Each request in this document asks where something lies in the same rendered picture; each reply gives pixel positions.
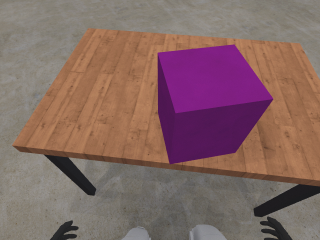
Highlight right robot thigh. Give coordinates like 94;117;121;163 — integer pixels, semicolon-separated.
189;224;227;240

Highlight left robot hand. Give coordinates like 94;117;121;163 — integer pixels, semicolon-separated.
50;220;79;240

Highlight right robot hand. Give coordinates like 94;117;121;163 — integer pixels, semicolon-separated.
260;216;292;240

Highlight robot thigh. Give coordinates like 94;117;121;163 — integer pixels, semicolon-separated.
189;224;227;240
122;228;151;240

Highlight carton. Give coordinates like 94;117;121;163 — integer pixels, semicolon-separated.
157;44;273;164

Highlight left robot thigh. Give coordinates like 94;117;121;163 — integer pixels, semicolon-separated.
122;228;151;240

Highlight table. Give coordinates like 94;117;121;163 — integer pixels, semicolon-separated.
12;28;320;217

